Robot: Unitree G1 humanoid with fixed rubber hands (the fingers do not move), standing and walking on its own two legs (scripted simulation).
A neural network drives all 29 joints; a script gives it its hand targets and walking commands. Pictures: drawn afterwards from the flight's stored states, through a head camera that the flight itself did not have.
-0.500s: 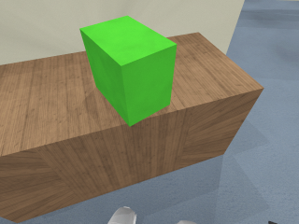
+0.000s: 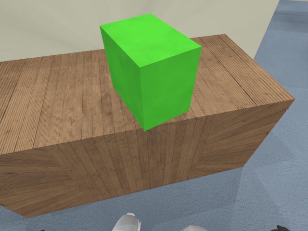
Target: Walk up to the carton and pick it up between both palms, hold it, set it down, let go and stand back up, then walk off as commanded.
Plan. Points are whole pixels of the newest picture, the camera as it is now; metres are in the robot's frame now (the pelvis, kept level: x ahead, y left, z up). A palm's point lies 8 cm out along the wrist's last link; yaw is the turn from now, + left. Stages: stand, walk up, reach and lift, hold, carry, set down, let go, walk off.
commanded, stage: walk up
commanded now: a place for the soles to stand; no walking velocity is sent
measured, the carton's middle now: (147, 70) +0.65 +0.07 +0.06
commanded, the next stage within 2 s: none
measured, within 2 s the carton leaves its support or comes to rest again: neither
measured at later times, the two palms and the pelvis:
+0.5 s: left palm out of the picture +0.05 +0.33 -0.08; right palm out of the picture +0.14 -0.32 -0.07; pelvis +0.01 -0.01 +0.00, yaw +4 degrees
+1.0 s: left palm out of the picture +0.05 +0.31 -0.08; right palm (295, 228) +0.18 -0.33 -0.07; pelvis +0.03 -0.02 +0.00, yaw +8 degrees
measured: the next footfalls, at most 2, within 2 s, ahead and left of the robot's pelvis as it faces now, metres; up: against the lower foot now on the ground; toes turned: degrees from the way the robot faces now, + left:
left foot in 0.20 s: +0.11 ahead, +0.15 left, +0.00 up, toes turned +6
right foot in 1.16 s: +0.13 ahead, -0.16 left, +0.00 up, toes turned +7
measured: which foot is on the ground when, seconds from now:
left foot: up 0.00-0.18, down 0.20-1.00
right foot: down 0.00-1.00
